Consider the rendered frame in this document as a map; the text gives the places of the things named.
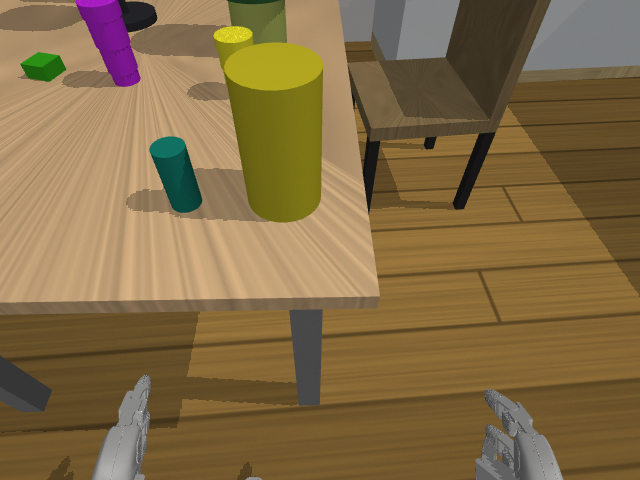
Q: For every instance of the potted plant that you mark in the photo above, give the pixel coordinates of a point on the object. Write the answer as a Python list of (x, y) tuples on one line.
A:
[(265, 18)]

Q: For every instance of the chair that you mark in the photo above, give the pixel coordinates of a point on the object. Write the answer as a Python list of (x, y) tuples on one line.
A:
[(465, 92)]

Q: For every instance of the left robot hand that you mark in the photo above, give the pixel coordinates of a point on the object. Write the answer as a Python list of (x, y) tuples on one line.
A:
[(125, 444)]

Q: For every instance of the table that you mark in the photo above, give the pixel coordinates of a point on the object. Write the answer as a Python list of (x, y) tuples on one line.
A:
[(86, 225)]

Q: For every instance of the desk lamp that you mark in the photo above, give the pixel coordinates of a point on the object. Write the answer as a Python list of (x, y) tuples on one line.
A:
[(137, 15)]

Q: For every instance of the right robot hand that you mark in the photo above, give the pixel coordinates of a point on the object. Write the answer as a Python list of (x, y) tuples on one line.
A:
[(528, 457)]

